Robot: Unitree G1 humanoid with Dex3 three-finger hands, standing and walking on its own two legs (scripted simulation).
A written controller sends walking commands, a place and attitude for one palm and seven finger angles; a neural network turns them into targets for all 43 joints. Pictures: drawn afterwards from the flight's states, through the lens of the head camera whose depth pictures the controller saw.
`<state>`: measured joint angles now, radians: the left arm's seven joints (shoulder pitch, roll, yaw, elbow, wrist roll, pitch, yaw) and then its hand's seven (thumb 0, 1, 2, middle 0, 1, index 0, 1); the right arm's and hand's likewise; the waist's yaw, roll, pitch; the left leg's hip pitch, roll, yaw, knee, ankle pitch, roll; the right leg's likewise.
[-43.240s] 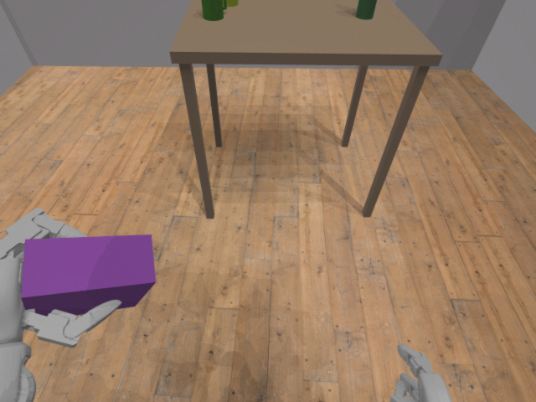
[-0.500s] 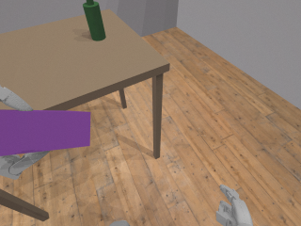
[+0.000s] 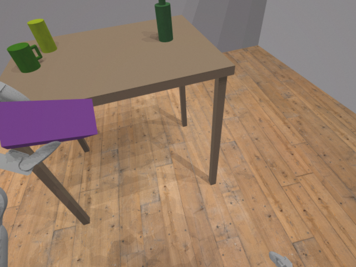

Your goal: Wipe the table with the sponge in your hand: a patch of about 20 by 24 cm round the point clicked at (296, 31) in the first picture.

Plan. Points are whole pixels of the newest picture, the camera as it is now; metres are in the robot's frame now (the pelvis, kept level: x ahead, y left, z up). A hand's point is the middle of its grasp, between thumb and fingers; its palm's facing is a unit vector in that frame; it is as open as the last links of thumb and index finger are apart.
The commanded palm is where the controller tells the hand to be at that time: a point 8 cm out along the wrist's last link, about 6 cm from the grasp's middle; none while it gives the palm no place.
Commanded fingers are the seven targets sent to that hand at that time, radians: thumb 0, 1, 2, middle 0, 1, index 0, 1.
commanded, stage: stop stepping back and stand still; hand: left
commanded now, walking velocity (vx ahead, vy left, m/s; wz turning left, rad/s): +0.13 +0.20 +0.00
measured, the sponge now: (60, 123) +0.27 +0.20 +0.26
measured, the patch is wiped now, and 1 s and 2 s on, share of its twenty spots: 1.00 1.00 1.00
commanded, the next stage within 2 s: stand and wait in 0.90 s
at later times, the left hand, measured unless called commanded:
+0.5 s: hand (61, 123) +0.28 +0.21 +0.25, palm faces +0.36 -0.84 -0.40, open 9.7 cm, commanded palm +0.20 +0.26 +0.30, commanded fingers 0.00 0.10 1.30 -1.20 -1.60 -1.20 -1.60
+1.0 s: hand (74, 120) +0.28 +0.18 +0.26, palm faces +0.28 -0.83 -0.48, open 9.7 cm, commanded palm +0.22 +0.26 +0.30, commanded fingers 0.00 0.10 1.30 -1.20 -1.60 -1.20 -1.60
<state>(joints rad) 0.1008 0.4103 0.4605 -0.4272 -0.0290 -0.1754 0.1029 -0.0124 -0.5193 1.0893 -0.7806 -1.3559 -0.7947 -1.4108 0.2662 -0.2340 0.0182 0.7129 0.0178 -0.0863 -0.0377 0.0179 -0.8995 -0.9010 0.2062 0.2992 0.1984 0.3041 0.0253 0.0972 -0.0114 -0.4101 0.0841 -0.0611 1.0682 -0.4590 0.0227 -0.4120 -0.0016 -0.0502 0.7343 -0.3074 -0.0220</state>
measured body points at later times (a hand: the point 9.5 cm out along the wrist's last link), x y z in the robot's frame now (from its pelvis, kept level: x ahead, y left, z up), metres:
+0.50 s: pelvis +0.01 +0.00 +0.02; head +0.03 -0.02 +0.47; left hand +0.25 +0.25 +0.27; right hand +0.15 -0.25 -0.08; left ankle +0.03 +0.12 -0.69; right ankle +0.02 -0.11 -0.71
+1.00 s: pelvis +0.03 +0.00 +0.03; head +0.07 -0.02 +0.48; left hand +0.26 +0.23 +0.28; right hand +0.18 -0.27 -0.06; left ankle +0.04 +0.13 -0.71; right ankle +0.01 -0.10 -0.71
